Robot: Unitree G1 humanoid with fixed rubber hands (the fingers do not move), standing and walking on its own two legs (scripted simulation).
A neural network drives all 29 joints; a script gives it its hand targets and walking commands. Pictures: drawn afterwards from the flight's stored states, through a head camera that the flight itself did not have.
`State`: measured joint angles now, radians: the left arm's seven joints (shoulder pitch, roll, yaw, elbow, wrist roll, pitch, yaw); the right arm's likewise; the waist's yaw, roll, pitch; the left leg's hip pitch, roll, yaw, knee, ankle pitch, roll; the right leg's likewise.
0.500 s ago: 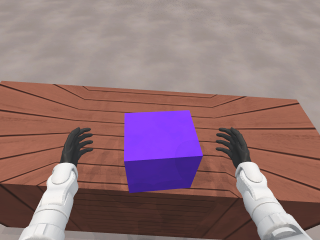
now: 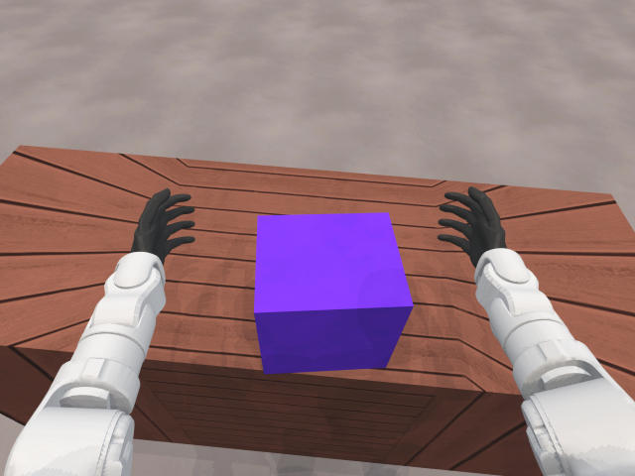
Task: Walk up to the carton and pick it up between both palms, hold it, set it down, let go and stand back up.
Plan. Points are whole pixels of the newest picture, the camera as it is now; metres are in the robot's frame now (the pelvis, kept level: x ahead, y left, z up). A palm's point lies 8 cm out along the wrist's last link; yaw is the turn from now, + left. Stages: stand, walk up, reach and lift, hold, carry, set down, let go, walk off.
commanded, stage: reach and lift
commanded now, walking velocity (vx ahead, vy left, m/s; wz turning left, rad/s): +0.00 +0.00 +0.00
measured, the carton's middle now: (324, 295) +0.42 +0.05 -0.06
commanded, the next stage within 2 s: none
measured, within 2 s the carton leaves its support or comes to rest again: neither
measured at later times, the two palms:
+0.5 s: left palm (163, 264) +0.37 +0.28 +0.03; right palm (465, 254) +0.45 -0.14 +0.05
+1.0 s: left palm (189, 288) +0.37 +0.26 -0.04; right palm (445, 282) +0.45 -0.13 -0.02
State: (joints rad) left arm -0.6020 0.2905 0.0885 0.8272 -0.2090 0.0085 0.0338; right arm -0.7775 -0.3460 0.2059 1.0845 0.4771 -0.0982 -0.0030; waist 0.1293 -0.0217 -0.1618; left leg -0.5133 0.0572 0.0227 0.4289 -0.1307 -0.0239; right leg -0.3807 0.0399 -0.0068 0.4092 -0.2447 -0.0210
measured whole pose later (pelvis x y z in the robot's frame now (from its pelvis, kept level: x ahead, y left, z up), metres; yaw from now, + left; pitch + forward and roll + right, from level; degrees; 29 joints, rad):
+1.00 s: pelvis -0.01 +0.01 -0.04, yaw -1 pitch +29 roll -2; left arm -0.77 0.21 0.07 1.28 -0.22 -0.41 0.02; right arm -0.92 -0.27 0.19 1.40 0.41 -0.42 0.00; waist 0.14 -0.01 -0.28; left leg -1.01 0.07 0.02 0.76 -0.24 -0.01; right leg -0.89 0.04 -0.01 0.76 -0.37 -0.01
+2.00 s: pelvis -0.01 +0.01 -0.04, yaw -1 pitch +24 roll -2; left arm -0.78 0.04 0.31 1.23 0.05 -0.42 0.12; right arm -0.92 -0.10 -0.13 1.39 0.05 -0.42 -0.07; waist 0.11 -0.02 -0.23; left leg -0.93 0.06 0.03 0.75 -0.25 0.00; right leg -0.80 0.04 -0.01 0.74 -0.37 0.00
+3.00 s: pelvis +0.01 +0.00 -0.01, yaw -1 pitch +22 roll -1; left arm -0.64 -0.03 0.53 1.15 0.28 -0.54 0.10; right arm -0.76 0.02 -0.46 1.33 -0.37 -0.62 -0.12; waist 0.09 -0.03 -0.17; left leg -0.74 0.07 0.05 0.55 -0.19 -0.01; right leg -0.61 0.03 -0.02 0.53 -0.30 -0.02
